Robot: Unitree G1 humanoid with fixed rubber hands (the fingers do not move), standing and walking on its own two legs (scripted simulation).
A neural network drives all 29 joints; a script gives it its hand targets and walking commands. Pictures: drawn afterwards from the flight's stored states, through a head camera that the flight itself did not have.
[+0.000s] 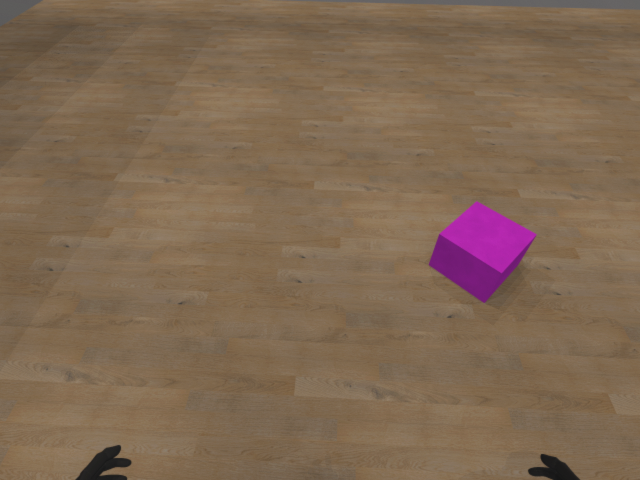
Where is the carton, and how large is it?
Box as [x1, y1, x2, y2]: [429, 201, 536, 302]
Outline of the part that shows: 476,201 439,234 429,265 484,302 517,265 536,234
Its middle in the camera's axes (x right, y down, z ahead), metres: +0.63 +0.05 +1.53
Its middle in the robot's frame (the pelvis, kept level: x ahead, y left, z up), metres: +1.05 -0.61 -0.68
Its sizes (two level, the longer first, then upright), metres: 0.264 0.254 0.186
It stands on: the floor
